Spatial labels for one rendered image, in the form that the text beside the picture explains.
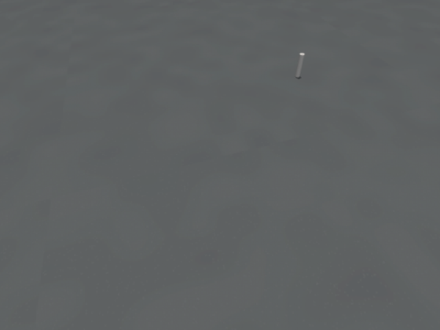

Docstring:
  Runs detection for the can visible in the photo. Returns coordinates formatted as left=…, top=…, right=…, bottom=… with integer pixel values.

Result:
left=295, top=53, right=305, bottom=78

